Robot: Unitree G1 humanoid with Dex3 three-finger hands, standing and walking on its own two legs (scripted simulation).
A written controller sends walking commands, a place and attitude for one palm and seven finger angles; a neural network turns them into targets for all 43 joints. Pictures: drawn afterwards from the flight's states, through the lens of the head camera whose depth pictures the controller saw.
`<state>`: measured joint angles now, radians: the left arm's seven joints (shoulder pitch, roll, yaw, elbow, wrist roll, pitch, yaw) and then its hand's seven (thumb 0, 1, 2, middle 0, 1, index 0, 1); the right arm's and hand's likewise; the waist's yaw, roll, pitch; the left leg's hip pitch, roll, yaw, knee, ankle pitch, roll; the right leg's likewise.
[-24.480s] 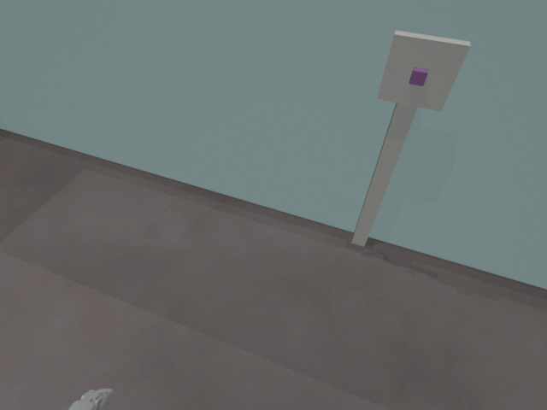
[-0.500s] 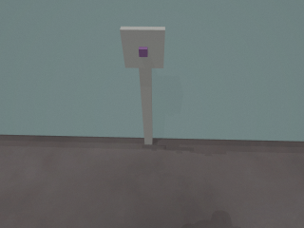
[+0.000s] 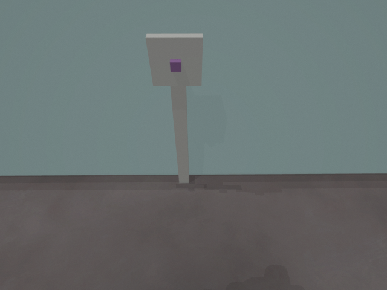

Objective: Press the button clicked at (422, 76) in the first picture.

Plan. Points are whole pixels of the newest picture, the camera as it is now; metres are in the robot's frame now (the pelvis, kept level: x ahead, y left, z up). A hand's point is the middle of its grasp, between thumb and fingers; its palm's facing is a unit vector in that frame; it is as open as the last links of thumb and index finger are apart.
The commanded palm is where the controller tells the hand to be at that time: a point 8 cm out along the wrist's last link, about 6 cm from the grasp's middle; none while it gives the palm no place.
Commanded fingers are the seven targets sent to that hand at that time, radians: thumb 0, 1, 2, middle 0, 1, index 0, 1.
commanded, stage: let the arm hang, fingers relaxed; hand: left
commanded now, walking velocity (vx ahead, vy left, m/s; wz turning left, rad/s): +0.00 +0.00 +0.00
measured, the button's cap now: (175, 65) +0.78 +0.10 +0.05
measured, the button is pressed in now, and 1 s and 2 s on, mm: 0 0 0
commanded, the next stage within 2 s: stand and wait in 0.08 s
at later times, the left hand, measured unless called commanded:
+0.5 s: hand out of the picture +0.00 +0.15 -0.18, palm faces +0.03 -0.98 -0.18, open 7.4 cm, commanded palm none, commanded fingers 0.00 0.90 0.90 -0.20 -0.30 -0.20 -0.30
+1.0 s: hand out of the picture +0.02 +0.14 -0.17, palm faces +0.03 -0.98 -0.19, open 7.4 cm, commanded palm none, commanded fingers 0.00 0.90 0.90 -0.20 -0.30 -0.20 -0.30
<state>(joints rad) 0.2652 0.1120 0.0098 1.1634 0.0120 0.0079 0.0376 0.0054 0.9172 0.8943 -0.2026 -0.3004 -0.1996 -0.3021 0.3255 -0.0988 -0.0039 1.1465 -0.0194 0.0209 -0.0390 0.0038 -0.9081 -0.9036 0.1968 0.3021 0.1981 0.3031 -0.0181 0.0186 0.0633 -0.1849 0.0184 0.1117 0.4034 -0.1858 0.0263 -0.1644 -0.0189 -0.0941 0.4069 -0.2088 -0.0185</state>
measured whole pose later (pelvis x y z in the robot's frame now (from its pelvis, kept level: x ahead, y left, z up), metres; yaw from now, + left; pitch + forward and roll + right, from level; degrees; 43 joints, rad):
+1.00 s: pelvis +0.03 -0.02 +0.00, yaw +0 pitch -1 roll +0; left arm 0.26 0.12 0.01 1.17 0.01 -0.01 0.04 0.00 0.91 0.89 -0.20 -0.29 -0.19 -0.30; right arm 0.27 -0.11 0.00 1.16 -0.02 0.01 -0.04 0.00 -0.91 -0.90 0.20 0.30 0.20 0.30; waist -0.01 0.02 0.06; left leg -0.15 0.04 0.10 0.38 -0.21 -0.01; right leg -0.13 0.01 -0.10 0.38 -0.24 -0.04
